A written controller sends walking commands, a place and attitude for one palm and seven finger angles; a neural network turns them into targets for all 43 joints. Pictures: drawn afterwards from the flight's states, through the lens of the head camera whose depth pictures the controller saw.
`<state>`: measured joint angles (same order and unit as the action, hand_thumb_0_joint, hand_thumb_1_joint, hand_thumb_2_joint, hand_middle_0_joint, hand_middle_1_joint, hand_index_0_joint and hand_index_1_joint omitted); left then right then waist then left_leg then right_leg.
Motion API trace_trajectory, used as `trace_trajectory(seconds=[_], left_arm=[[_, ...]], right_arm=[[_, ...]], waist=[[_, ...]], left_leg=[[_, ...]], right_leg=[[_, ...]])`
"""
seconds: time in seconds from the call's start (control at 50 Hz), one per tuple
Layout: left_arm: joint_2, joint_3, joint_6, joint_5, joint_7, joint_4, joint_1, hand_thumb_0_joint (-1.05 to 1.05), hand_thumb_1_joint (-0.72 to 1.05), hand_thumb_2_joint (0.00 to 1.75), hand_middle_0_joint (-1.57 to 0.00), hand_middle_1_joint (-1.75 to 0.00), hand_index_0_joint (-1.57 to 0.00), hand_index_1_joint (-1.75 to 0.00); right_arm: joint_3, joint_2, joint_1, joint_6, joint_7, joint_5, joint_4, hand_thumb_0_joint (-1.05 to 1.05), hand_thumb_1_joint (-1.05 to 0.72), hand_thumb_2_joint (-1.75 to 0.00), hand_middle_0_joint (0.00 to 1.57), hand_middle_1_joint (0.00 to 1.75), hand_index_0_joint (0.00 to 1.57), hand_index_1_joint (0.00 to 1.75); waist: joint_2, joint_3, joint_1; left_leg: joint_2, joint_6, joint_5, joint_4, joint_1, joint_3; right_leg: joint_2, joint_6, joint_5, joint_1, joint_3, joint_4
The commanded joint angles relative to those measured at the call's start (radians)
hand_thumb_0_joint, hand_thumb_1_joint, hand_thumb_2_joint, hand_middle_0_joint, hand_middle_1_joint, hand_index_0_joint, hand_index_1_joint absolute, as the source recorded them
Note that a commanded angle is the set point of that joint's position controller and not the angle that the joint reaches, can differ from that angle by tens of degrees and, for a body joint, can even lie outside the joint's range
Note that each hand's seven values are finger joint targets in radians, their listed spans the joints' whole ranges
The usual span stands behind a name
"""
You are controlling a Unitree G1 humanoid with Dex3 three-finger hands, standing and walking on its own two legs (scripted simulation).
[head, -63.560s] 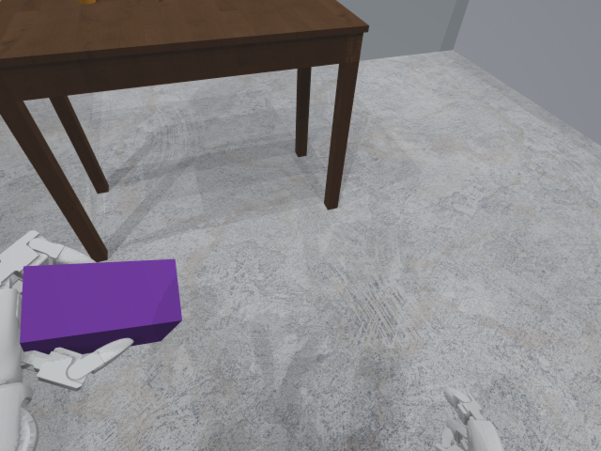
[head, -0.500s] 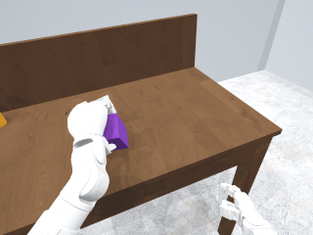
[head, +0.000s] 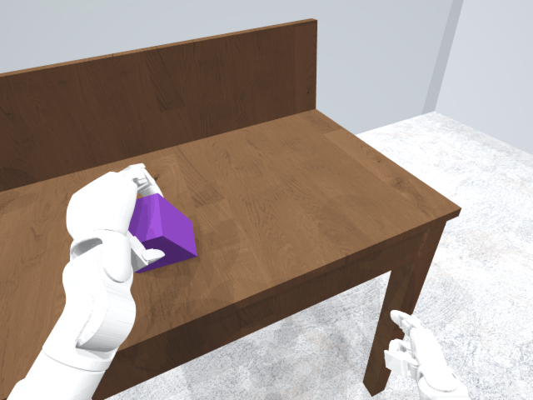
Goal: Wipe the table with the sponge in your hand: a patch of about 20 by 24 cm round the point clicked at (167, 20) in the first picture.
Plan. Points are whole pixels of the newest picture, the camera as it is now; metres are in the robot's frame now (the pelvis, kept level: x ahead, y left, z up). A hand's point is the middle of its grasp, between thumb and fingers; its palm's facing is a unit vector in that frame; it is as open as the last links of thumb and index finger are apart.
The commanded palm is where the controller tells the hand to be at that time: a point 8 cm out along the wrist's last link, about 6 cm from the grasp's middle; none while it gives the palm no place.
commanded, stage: slide back across to the middle lane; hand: left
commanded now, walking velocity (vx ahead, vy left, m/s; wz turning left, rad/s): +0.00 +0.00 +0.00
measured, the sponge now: (153, 240) +0.31 +0.22 +0.13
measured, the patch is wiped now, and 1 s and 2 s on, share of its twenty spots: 0.90 0.90 0.90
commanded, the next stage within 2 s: wipe forward along the middle lane in 0.06 s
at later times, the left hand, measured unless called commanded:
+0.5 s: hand (108, 224) +0.29 +0.26 +0.18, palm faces +0.25 -0.19 -0.95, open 10.0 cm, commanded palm +0.25 +0.27 +0.22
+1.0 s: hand (111, 207) +0.32 +0.27 +0.18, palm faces +0.09 -0.09 -0.99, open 10.1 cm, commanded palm +0.29 +0.30 +0.20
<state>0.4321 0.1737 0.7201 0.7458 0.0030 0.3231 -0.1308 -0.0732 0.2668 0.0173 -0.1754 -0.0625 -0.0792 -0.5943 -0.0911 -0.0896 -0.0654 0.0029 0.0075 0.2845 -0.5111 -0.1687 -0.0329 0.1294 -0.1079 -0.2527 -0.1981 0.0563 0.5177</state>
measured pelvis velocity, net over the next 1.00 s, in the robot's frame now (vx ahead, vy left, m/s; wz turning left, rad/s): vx -0.02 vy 0.01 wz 0.03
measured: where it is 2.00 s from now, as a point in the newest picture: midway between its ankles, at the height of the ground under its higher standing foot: outside the picture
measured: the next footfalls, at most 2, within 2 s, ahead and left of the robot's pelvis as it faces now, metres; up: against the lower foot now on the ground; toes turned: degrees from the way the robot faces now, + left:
none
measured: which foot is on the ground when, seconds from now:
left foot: down 0.00-1.00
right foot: down 0.00-1.00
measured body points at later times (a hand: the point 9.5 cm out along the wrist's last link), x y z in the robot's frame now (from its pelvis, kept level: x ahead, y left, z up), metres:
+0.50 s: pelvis -0.01 +0.02 +0.00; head -0.06 -0.03 +0.45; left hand +0.27 +0.26 +0.23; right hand +0.24 -0.17 -0.06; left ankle +0.00 +0.14 -0.73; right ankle +0.01 -0.05 -0.73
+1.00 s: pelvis -0.02 +0.01 +0.00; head -0.06 -0.04 +0.45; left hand +0.32 +0.27 +0.23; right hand +0.21 -0.21 -0.08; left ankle +0.00 +0.14 -0.73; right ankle +0.01 -0.05 -0.73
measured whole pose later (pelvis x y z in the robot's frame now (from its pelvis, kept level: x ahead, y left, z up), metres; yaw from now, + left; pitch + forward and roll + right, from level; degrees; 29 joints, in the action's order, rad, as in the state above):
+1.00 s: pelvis -0.02 +0.01 +0.00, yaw +2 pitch -2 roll +1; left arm 0.47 0.19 0.60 0.92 0.17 -0.30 -0.50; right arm -0.09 0.29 0.06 -0.09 -0.10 -0.08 -0.68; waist -0.09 -0.10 -0.05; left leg 0.03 0.00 0.23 -0.48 -0.21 -0.06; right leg 0.10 -0.09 -0.22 -0.24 0.03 0.50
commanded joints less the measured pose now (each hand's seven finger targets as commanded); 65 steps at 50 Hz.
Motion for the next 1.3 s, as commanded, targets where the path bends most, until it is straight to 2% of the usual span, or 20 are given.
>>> trace_trajectory(seconds=[0.0, 0.12, 0.14, 0.22, 0.26, 0.32, 0.36, 0.52, 0.58, 0.62, 0.66, 0.8, 0.82, 0.84, 0.92, 0.94, 1.02, 1.06, 1.12, 1.28], left_arm=[[0.244, -0.173, -0.001, 0.053, -0.003, 0.096, -0.202, 0.00, 0.10, 1.30, -1.20, -1.60, -1.20, -1.60], [0.290, -0.223, -0.017, 0.047, 0.017, 0.122, -0.154, 0.00, 0.10, 1.30, -1.20, -1.60, -1.20, -1.60], [0.236, -0.174, -0.017, 0.050, 0.023, 0.110, -0.163, 0.00, 0.10, 1.30, -1.20, -1.60, -1.20, -1.60], [0.259, -0.174, -0.031, 0.062, 0.025, 0.053, -0.261, 0.00, 0.10, 1.30, -1.20, -1.60, -1.20, -1.60], [0.216, -0.125, -0.031, 0.080, 0.029, -0.041, -0.305, 0.00, 0.10, 1.30, -1.20, -1.60, -1.20, -1.60], [0.236, -0.127, -0.045, 0.107, 0.032, -0.052, -0.372, 0.00, 0.10, 1.30, -1.20, -1.60, -1.20, -1.60], [0.179, -0.083, -0.047, 0.118, 0.039, -0.092, -0.355, 0.00, 0.10, 1.30, -1.20, -1.60, -1.20, -1.60], [0.238, -0.110, -0.051, 0.165, 0.055, -0.251, -0.444, 0.00, 0.10, 1.30, -1.20, -1.60, -1.20, -1.60], [0.202, -0.074, -0.049, 0.178, 0.066, -0.309, -0.437, 0.00, 0.10, 1.30, -1.20, -1.60, -1.20, -1.60], [0.252, -0.117, -0.052, 0.182, 0.071, -0.316, -0.433, 0.00, 0.10, 1.30, -1.20, -1.60, -1.20, -1.60], [0.211, -0.074, -0.053, 0.189, 0.078, -0.331, -0.457, 0.00, 0.10, 1.30, -1.20, -1.60, -1.20, -1.60], [0.248, -0.070, -0.074, 0.221, 0.097, -0.473, -0.529, 0.00, 0.10, 1.30, -1.20, -1.60, -1.20, -1.60], [0.300, -0.114, -0.080, 0.226, 0.097, -0.500, -0.519, 0.00, 0.10, 1.30, -1.20, -1.60, -1.20, -1.60], [0.255, -0.063, -0.086, 0.230, 0.103, -0.522, -0.543, 0.00, 0.10, 1.30, -1.20, -1.60, -1.20, -1.60], [0.310, -0.090, -0.112, 0.253, 0.115, -0.652, -0.583, 0.00, 0.10, 1.30, -1.20, -1.60, -1.20, -1.60], [0.274, -0.052, -0.122, 0.260, 0.121, -0.667, -0.586, 0.00, 0.10, 1.30, -1.20, -1.60, -1.20, -1.60], [0.359, -0.130, -0.181, 0.250, 0.131, -0.746, -0.565, 0.00, 0.10, 1.30, -1.20, -1.60, -1.20, -1.60], [0.317, -0.083, -0.213, 0.254, 0.137, -0.783, -0.597, 0.00, 0.10, 1.30, -1.20, -1.60, -1.20, -1.60], [0.391, -0.157, -0.265, 0.254, 0.133, -0.815, -0.588, 0.00, 0.10, 1.30, -1.20, -1.60, -1.20, -1.60], [0.396, -0.147, -0.329, 0.256, 0.110, -0.900, -0.663, 0.00, 0.10, 1.30, -1.20, -1.60, -1.20, -1.60]], right_arm=[[0.030, 0.069, -0.285, 0.071, -0.007, 0.002, 0.199, 0.00, -0.90, -0.90, 0.20, 0.30, 0.20, 0.30], [0.029, 0.073, -0.294, 0.088, -0.005, 0.000, 0.200, 0.00, -0.90, -0.90, 0.20, 0.30, 0.20, 0.30], [0.027, 0.068, -0.289, 0.093, -0.007, 0.002, 0.206, 0.00, -0.90, -0.90, 0.20, 0.30, 0.20, 0.30], [0.022, 0.075, -0.280, 0.116, -0.019, -0.003, 0.184, 0.00, -0.90, -0.90, 0.20, 0.30, 0.20, 0.30], [0.022, 0.075, -0.266, 0.126, -0.030, -0.004, 0.171, 0.00, -0.90, -0.90, 0.20, 0.30, 0.20, 0.30], [0.019, 0.078, -0.273, 0.140, -0.035, -0.004, 0.163, 0.00, -0.90, -0.90, 0.20, 0.30, 0.20, 0.30], [0.021, 0.072, -0.266, 0.143, -0.031, -0.003, 0.163, 0.00, -0.90, -0.90, 0.20, 0.30, 0.20, 0.30], [0.015, 0.086, -0.264, 0.134, -0.031, 0.002, 0.133, 0.00, -0.90, -0.90, 0.20, 0.30, 0.20, 0.30], [0.018, 0.086, -0.254, 0.128, -0.028, 0.002, 0.125, 0.00, -0.90, -0.90, 0.20, 0.30, 0.20, 0.30], [0.018, 0.092, -0.256, 0.125, -0.027, 0.005, 0.124, 0.00, -0.90, -0.90, 0.20, 0.30, 0.20, 0.30], [0.018, 0.090, -0.249, 0.123, -0.024, 0.000, 0.124, 0.00, -0.90, -0.90, 0.20, 0.30, 0.20, 0.30], [0.024, 0.103, -0.220, 0.124, -0.035, 0.003, 0.105, 0.00, -0.90, -0.90, 0.20, 0.30, 0.20, 0.30], [0.024, 0.107, -0.219, 0.128, -0.037, 0.005, 0.102, 0.00, -0.90, -0.90, 0.20, 0.30, 0.20, 0.30], [0.024, 0.106, -0.214, 0.129, -0.039, 0.005, 0.105, 0.00, -0.90, -0.90, 0.20, 0.30, 0.20, 0.30], [0.028, 0.116, -0.187, 0.138, -0.039, 0.003, 0.086, 0.00, -0.90, -0.90, 0.20, 0.30, 0.20, 0.30], [0.028, 0.113, -0.181, 0.141, -0.038, 0.003, 0.089, 0.00, -0.90, -0.90, 0.20, 0.30, 0.20, 0.30], [0.034, 0.125, -0.149, 0.146, -0.036, 0.009, 0.082, 0.00, -0.90, -0.90, 0.20, 0.30, 0.20, 0.30], [0.036, 0.126, -0.127, 0.146, -0.039, 0.005, 0.081, 0.00, -0.90, -0.90, 0.20, 0.30, 0.20, 0.30], [0.045, 0.135, -0.101, 0.150, -0.039, 0.013, 0.078, 0.00, -0.90, -0.90, 0.20, 0.30, 0.20, 0.30], [0.065, 0.145, -0.047, 0.141, -0.042, 0.011, 0.059, 0.00, -0.90, -0.90, 0.20, 0.30, 0.20, 0.30]], waist=[[0.112, -0.127, -0.048], [0.108, -0.111, -0.052], [0.104, -0.106, -0.047], [0.089, -0.066, -0.030], [0.123, -0.041, -0.018], [0.069, -0.075, -0.026], [0.095, -0.095, -0.030], [0.124, -0.098, -0.034], [0.128, -0.088, -0.031], [0.130, -0.094, -0.035], [0.123, -0.094, -0.025], [0.148, -0.055, -0.011], [0.151, -0.057, -0.018], [0.167, -0.052, -0.009], [0.149, -0.054, -0.007], [0.160, -0.062, -0.004], [0.189, -0.066, -0.005], [0.184, -0.036, 0.016], [0.189, -0.041, 0.004], [0.194, -0.042, 0.024]], left_leg=[[0.042, -0.051, -0.205, 0.011, -0.028, 0.017], [0.043, -0.051, -0.198, 0.010, -0.026, 0.007], [0.043, -0.052, -0.196, 0.011, -0.034, 0.013], [0.039, -0.051, -0.143, 0.026, -0.023, 0.004], [0.039, -0.048, -0.107, 0.036, -0.031, 0.007], [0.039, -0.046, -0.099, 0.059, -0.014, 0.000], [0.037, -0.045, -0.120, 0.069, -0.017, 0.001], [0.036, -0.041, -0.099, 0.099, -0.041, -0.001], [0.035, -0.039, -0.113, 0.095, -0.050, 0.006], [0.037, -0.040, -0.117, 0.093, -0.050, -0.001], [0.033, -0.039, -0.128, 0.095, -0.056, 0.004], [0.039, -0.043, -0.081, 0.090, -0.073, 0.009], [0.042, -0.042, -0.072, 0.087, -0.078, 0.001], [0.044, -0.044, -0.066, 0.083, -0.084, 0.010], [0.045, -0.040, -0.052, 0.081, -0.097, 0.001], [0.047, -0.043, -0.058, 0.076, -0.106, 0.010], [0.048, -0.044, -0.064, 0.055, -0.134, -0.001], [0.046, -0.047, -0.047, 0.052, -0.134, 0.007], [0.047, -0.049, -0.056, 0.043, -0.148, -0.008], [0.051, -0.054, -0.035, 0.024, -0.181, -0.003]], right_leg=[[-0.109, 0.044, 0.119, 0.079, 0.155, -0.134], [-0.104, 0.042, 0.094, 0.053, 0.167, -0.140], [-0.109, 0.045, 0.100, 0.055, 0.143, -0.131], [-0.104, 0.040, 0.016, -0.003, 0.144, -0.161], [-0.108, 0.047, -0.052, -0.030, 0.114, -0.174], [-0.101, 0.032, -0.054, -0.020, 0.107, -0.166], [-0.100, 0.036, -0.019, 0.002, 0.063, -0.150], [-0.097, 0.034, -0.026, 0.024, 0.062, -0.157], [-0.101, 0.038, 0.003, 0.025, 0.043, -0.150], [-0.099, 0.035, 0.008, 0.033, 0.065, -0.154], [-0.103, 0.037, 0.037, 0.037, 0.039, -0.140], [-0.108, 0.043, -0.037, 0.001, 0.060, -0.168], [-0.107, 0.038, -0.067, 0.003, 0.087, -0.178], [-0.114, 0.044, -0.078, 0.003, 0.074, -0.178], [-0.116, 0.040, -0.103, -0.005, 0.106, -0.193], [-0.123, 0.047, -0.084, 0.011, 0.089, -0.182], [-0.131, 0.051, -0.056, 0.036, 0.137, -0.191], [-0.136, 0.056, -0.083, 0.005, 0.127, -0.203], [-0.138, 0.050, -0.062, 0.016, 0.158, -0.206], [-0.150, 0.056, -0.091, 0.003, 0.180, -0.222]])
